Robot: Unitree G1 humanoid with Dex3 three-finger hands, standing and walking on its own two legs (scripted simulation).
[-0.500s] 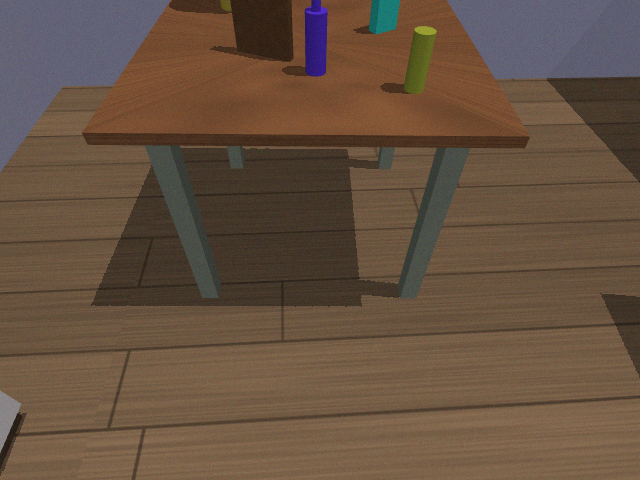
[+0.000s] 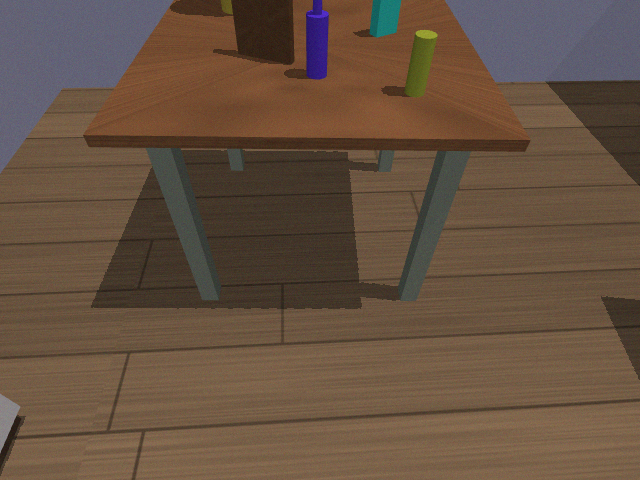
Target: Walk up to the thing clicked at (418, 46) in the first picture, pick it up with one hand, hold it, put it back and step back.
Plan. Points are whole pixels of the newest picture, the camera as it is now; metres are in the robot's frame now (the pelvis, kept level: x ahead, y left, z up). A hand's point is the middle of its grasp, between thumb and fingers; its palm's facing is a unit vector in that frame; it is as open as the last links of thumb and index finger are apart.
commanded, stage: stand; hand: right
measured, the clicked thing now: (420, 64) +1.01 -0.25 +0.04
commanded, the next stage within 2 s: walk up in 0.62 s
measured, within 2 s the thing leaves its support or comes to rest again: neither
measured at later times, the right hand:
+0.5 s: hand out of the picture +0.08 -0.25 -0.16, palm faces -0.04 +0.94 -0.34, open 7.4 cm
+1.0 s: hand out of the picture +0.10 -0.35 -0.17, palm faces +0.01 +0.92 -0.38, open 7.4 cm
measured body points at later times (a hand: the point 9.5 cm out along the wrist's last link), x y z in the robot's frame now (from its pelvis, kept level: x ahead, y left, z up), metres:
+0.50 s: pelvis +0.00 +0.00 +0.00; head +0.01 +0.00 +0.45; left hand +0.08 +0.30 -0.13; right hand +0.08 -0.30 -0.13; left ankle +0.00 +0.12 -0.75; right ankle +0.00 -0.12 -0.75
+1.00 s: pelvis +0.08 -0.06 -0.02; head +0.08 -0.08 +0.43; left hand +0.14 +0.27 -0.12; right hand +0.10 -0.40 -0.15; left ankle +0.03 +0.08 -0.69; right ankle +0.11 -0.17 -0.75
